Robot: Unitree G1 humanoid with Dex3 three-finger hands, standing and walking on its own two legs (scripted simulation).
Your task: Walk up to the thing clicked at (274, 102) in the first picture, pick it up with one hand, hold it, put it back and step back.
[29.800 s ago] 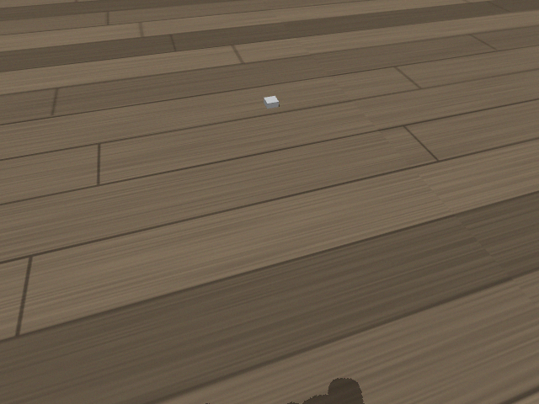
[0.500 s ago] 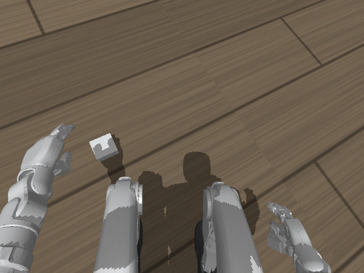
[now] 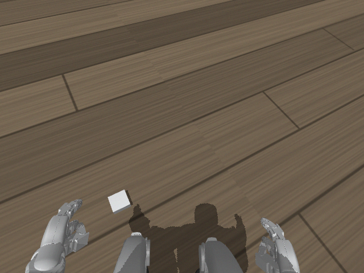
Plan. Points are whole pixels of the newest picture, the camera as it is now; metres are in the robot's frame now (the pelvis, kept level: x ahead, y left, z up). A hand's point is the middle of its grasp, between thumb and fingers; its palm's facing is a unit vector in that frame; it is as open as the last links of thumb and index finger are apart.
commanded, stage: home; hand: left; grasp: from above
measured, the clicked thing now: (119, 201) +0.44 +0.24 -0.63
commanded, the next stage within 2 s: none
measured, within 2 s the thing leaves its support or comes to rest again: neither
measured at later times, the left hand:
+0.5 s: hand (76, 246) +0.19 +0.18 +0.02, palm faces +0.09 -0.97 -0.20, open 7.4 cm
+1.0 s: hand (78, 249) +0.18 +0.18 +0.02, palm faces +0.08 -0.98 -0.21, open 7.4 cm
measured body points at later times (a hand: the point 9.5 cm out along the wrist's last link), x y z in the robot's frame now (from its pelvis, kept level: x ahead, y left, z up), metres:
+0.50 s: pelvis +0.04 +0.00 +0.07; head +0.06 +0.00 +0.52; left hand +0.18 +0.23 +0.04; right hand +0.22 -0.24 +0.01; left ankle +0.05 +0.12 -0.61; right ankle +0.02 -0.14 -0.61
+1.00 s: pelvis +0.03 -0.01 +0.07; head +0.05 +0.00 +0.52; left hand +0.18 +0.23 +0.04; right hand +0.19 -0.25 +0.00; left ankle +0.05 +0.12 -0.61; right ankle +0.02 -0.14 -0.61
